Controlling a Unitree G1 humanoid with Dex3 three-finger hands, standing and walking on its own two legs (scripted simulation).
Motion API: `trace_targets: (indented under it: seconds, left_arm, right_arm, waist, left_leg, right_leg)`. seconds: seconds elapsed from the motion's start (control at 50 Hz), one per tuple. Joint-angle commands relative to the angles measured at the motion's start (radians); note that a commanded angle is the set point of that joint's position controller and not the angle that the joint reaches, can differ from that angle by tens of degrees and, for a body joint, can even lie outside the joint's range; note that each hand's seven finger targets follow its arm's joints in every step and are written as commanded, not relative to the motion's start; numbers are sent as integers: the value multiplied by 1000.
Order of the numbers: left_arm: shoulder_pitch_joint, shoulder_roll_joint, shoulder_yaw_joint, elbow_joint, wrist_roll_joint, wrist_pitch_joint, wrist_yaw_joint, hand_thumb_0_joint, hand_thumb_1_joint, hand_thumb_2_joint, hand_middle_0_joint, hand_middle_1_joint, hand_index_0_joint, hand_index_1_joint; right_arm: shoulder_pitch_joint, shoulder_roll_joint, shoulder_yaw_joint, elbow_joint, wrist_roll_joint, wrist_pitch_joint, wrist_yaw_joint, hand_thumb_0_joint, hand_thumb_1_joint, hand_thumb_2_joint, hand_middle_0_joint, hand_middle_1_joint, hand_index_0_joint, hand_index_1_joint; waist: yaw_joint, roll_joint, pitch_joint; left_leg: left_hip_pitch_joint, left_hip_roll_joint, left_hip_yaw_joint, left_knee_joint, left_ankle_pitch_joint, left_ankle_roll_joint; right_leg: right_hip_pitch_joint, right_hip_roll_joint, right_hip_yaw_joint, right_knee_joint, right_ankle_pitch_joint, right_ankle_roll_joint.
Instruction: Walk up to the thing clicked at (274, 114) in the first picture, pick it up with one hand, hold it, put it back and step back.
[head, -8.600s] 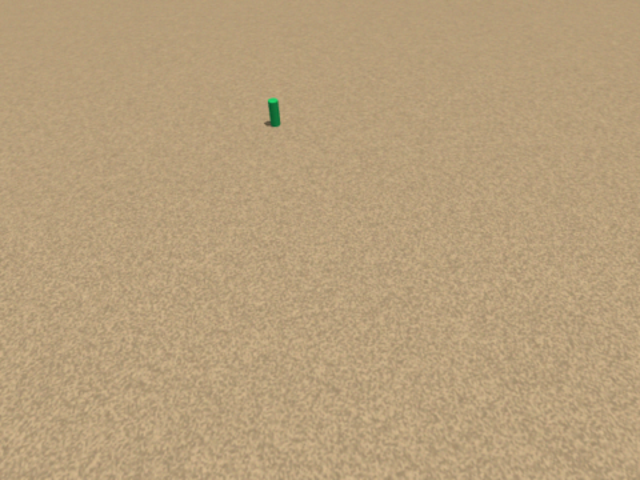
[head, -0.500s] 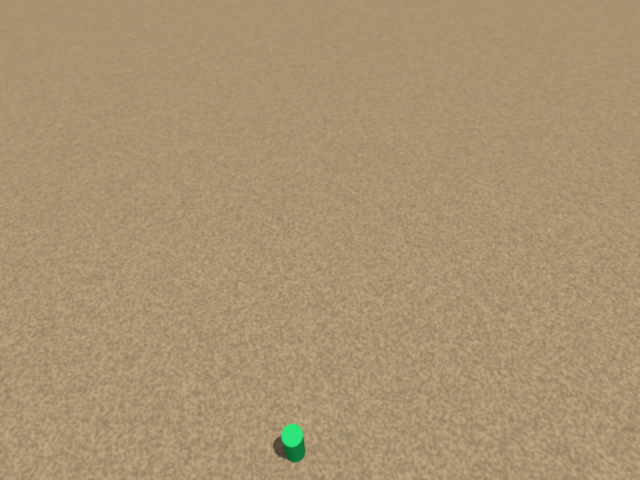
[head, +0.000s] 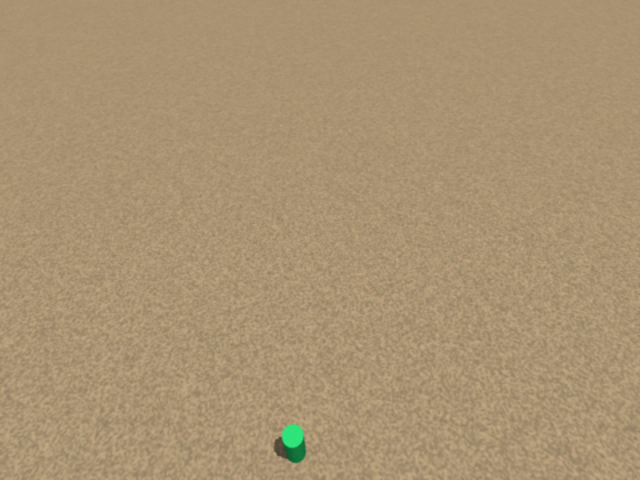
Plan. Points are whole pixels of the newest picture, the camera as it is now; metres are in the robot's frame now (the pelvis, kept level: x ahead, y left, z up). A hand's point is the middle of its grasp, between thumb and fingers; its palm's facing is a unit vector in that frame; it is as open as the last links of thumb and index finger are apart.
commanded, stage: go down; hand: left
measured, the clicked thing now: (294, 444) +0.37 +0.11 -0.71
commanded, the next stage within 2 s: none
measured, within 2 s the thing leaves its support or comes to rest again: neither
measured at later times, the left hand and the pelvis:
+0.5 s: hand out of the picture +0.15 +0.26 -0.18, palm faces +0.04 -0.95 -0.32, open 15.1 cm; pelvis -0.02 +0.00 -0.04, yaw -2 degrees
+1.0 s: hand out of the picture +0.13 +0.27 -0.21, palm faces +0.06 -0.95 -0.30, open 17.2 cm; pelvis -0.02 +0.00 -0.09, yaw -1 degrees
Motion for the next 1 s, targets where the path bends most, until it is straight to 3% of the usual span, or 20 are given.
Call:
trace_targets:
  seconds: [0.0, 0.04, 0.06, 0.08, 0.1, 0.12, 0.16, 0.22, 0.26, 0.34, 0.48, 0.52, 0.58, 0.66, 0.68, 0.78, 0.8, 0.84, 0.96, 0.98]
  left_arm:
    - [-34, 214, 38, -57, -6, -19, 15, 0, 899, 900, -200, -300, -200, -300]
    - [-28, 209, 37, -58, -6, -19, 14, 0, 819, 820, -120, -220, -120, -220]
    - [-378, 57, 40, -409, -62, -117, 29, 0, 739, 740, -40, -140, -40, -140]
    - [-541, 125, 74, -407, -60, -115, 41, 0, 659, 660, 0, -60, -7, -60]
    - [-295, 167, 109, -159, -42, -68, 42, 0, 579, 580, -5, -60, -4, -61]
    - [-246, 189, 132, -80, -23, -44, 29, 0, 499, 500, -11, -53, -10, -54]
    - [-348, 253, 182, -125, 7, -51, 9, 0, 339, 340, -14, -58, -10, -61]
    - [-105, 223, 235, -94, 48, -11, -14, 0, 132, 228, -32, -67, -27, -71]
    - [-97, 186, 229, -124, 47, 21, -21, 0, 22, 176, -47, -60, -44, -61]
    - [-90, 206, 259, -223, 47, 82, -28, 0, -211, 135, -60, -54, -48, -63]
    - [-70, 215, 294, -462, 31, 94, -42, 0, -480, 85, -77, -80, -66, -89]
    - [-52, 186, 273, -524, 25, 105, -52, 0, -502, 78, -79, -74, -66, -85]
    - [14, 228, 318, -599, 20, 134, -51, 0, -528, 71, -79, -67, -65, -80]
    - [64, 175, 279, -667, 9, 185, -72, 0, -530, 66, -75, -50, -60, -64]
    - [61, 217, 313, -710, 9, 193, -70, 0, -527, 67, -74, -48, -59, -62]
    - [132, 203, 317, -772, 4, 229, -89, 0, -523, 73, -75, -55, -62, -67]
    - [121, 193, 304, -786, 1, 232, -94, 0, -529, 70, -79, -57, -65, -70]
    - [128, 223, 340, -817, -4, 232, -98, 0, -531, 67, -77, -53, -64, -64]
    - [183, 219, 358, -873, -18, 218, -113, 0, -511, 64, -74, -50, -63, -60]
    - [192, 199, 338, -867, -19, 215, -119, 0, -506, 71, -71, -54, -60, -63]
  right_arm:
    - [-38, -217, -39, -55, -2, -18, -14, 0, -900, -900, 200, 300, 200, 300]
    - [-42, -224, -42, -57, 0, -19, -15, 0, -939, -899, 203, 291, 200, 291]
    - [-15, -53, -1, -346, 67, -67, -35, 0, -918, -908, 199, 300, 200, 300]
    - [30, -93, -17, -303, 63, -64, -46, 0, -912, -909, 199, 300, 199, 300]
    - [99, -115, -28, -280, 70, -48, -56, 0, -915, -911, 199, 300, 199, 300]
    - [110, -115, -41, -301, 64, -41, -56, 0, -922, -911, 199, 300, 199, 300]
    - [119, -117, -65, -355, 46, -49, -61, 0, -914, -909, 199, 300, 199, 300]
    - [165, -96, -88, -420, 24, -56, -43, 0, -886, -900, 199, 300, 199, 300]
    - [151, -89, -91, -460, 29, -60, -42, 0, -873, -895, 200, 300, 200, 300]
    - [113, -81, -89, -548, 35, -67, -36, 0, -839, -885, 200, 300, 200, 300]
    - [139, -72, -96, -621, 30, -115, -47, 0, -821, -879, 200, 300, 200, 300]
    - [149, -68, -97, -629, 28, -128, -54, 0, -821, -879, 200, 300, 200, 300]
    - [147, -71, -98, -646, 28, -142, -68, 0, -824, -879, 200, 300, 200, 300]
    - [147, -59, -88, -655, 24, -158, -86, 0, -823, -879, 200, 300, 200, 300]
    - [139, -63, -88, -664, 24, -162, -89, 0, -822, -879, 200, 300, 200, 300]
    - [131, -50, -81, -693, 19, -179, -101, 0, -827, -880, 200, 300, 200, 300]
    - [127, -50, -79, -703, 19, -182, -104, 0, -819, -878, 200, 300, 200, 300]
    - [132, -48, -80, -702, 16, -191, -107, 0, -820, -878, 200, 300, 200, 300]
    - [124, -40, -79, -732, 13, -209, -113, 0, -830, -881, 200, 300, 200, 300]
    - [126, -37, -78, -733, 13, -210, -112, 0, -831, -881, 200, 300, 200, 300]
  waist:
    - [-5, -7, -64]
    - [-4, 8, -68]
    - [-131, 38, 13]
    - [-100, 6, -42]
    - [-74, -21, -16]
    - [-65, -55, -43]
    - [-41, -44, -156]
    - [23, 43, -270]
    - [9, 51, -254]
    - [2, 33, -244]
    - [-21, 64, -307]
    - [-36, 56, -326]
    - [-30, 63, -345]
    - [-51, 56, -332]
    - [-41, 73, -328]
    - [-40, 88, -339]
    - [-54, 82, -333]
    - [-43, 81, -347]
    - [-37, 98, -383]
    - [-47, 90, -375]
  left_leg:
    - [20, 117, -101, -48, 170, 28]
    - [29, 119, -100, -43, 171, 28]
    - [-60, -18, 36, 10, 8, 17]
    - [-57, -20, 30, 28, -17, 18]
    - [-90, -17, 31, 41, -14, 19]
    - [-128, -23, 30, 85, -7, 23]
    - [-138, -12, 17, 149, 23, 20]
    - [-201, -32, 25, 222, 84, 8]
    - [-218, -28, 24, 228, 86, 7]
    - [-299, -18, 13, 290, 46, 9]
    - [-399, 2, -2, 428, -36, 13]
    - [-410, 6, -8, 458, -31, 13]
    - [-436, 8, -12, 491, -37, 15]
    - [-473, 8, -10, 539, -40, 17]
    - [-487, 8, -12, 544, -58, 17]
    - [-526, 13, -24, 578, -76, 16]
    - [-539, 12, -25, 587, -95, 17]
    - [-558, 11, -24, 608, -92, 18]
    - [-601, 10, -30, 654, -106, 16]
    - [-606, 11, -28, 665, -107, 17]
  right_leg:
    - [-10, -105, 85, -54, 122, -37]
    - [-12, -105, 86, -53, 125, -38]
    - [-271, 39, 27, 29, 83, -40]
    - [-222, 35, 16, 43, 61, -40]
    - [-221, 45, 4, 53, 43, -45]
    - [-242, 45, 3, 79, 33, -47]
    - [-261, 50, 5, 156, 61, -49]
    - [-242, 42, 18, 236, 96, -58]
    - [-264, 50, 16, 247, 92, -60]
    - [-342, 57, 11, 295, 36, -59]
    - [-495, 59, 13, 448, -42, -53]
    - [-527, 60, 13, 483, -36, -51]
    - [-548, 56, 15, 510, -41, -51]
    - [-591, 54, 18, 538, -37, -44]
    - [-607, 52, 16, 544, -59, -47]
    - [-653, 54, 8, 590, -85, -49]
    - [-668, 56, 8, 592, -100, -48]
    - [-670, 55, 8, 607, -95, -45]
    - [-721, 57, 10, 658, -114, -49]
    - [-732, 58, 9, 663, -112, -47]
